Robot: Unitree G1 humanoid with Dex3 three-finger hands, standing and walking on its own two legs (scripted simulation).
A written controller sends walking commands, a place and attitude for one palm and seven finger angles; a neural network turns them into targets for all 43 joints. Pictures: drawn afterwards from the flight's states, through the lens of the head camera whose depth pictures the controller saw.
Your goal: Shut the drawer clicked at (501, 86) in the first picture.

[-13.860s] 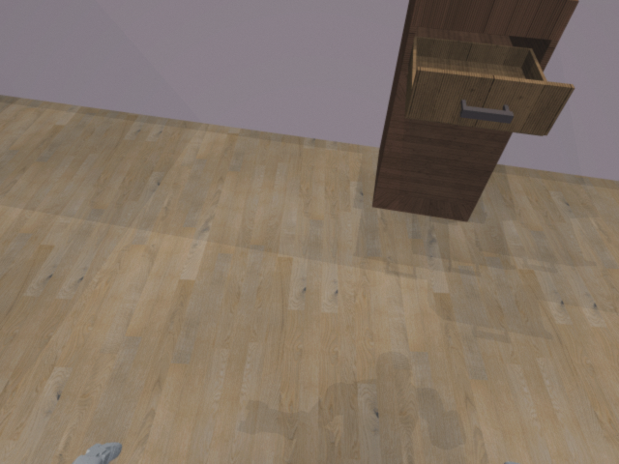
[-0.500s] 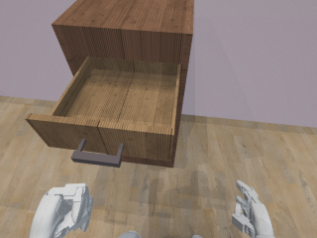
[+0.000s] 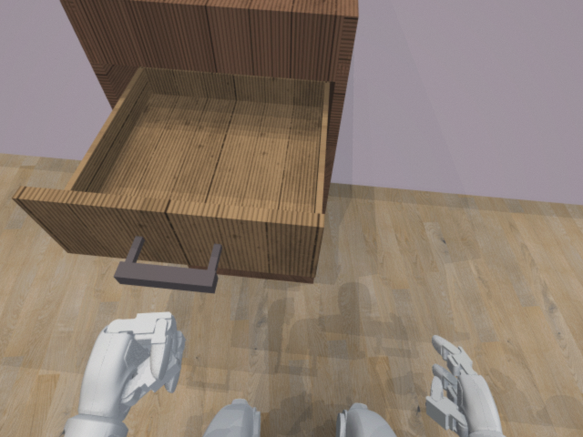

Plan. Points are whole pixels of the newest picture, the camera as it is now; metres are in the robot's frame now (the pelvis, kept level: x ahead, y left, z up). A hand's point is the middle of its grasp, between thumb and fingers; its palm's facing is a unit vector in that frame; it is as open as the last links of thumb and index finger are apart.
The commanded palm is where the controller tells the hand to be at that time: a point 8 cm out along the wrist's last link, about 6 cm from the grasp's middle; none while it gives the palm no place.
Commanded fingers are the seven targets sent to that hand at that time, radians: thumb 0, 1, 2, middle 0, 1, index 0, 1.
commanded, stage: bring the fist close to the handle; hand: left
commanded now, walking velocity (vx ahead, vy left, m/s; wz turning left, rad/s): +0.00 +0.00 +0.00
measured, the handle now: (172, 262) +0.33 +0.18 +0.04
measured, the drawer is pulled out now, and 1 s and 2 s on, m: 0.29 0.29 0.17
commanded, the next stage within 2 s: push the drawer shut in 0.58 s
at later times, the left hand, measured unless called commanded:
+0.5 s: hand (187, 345) +0.23 +0.14 +0.04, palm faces -0.07 -1.00 -0.03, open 3.3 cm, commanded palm +0.21 +0.20 +0.04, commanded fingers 0.00 0.90 0.90 -1.40 -1.60 -1.40 -1.60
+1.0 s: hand (192, 325) +0.25 +0.14 +0.03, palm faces -0.09 -1.00 -0.03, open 3.2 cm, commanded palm +0.25 +0.20 +0.04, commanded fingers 0.00 0.90 0.90 -1.40 -1.60 -1.40 -1.60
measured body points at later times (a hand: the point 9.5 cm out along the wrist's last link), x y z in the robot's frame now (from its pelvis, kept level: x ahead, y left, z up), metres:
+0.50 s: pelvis +0.00 +0.01 -0.01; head +0.09 +0.01 +0.43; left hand +0.22 +0.19 +0.04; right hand +0.18 -0.23 -0.09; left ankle +0.01 +0.11 -0.65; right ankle +0.02 -0.11 -0.65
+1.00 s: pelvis +0.00 +0.00 -0.01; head +0.09 +0.01 +0.43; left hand +0.25 +0.19 +0.04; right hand +0.18 -0.23 -0.09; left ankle +0.01 +0.11 -0.65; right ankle +0.02 -0.11 -0.65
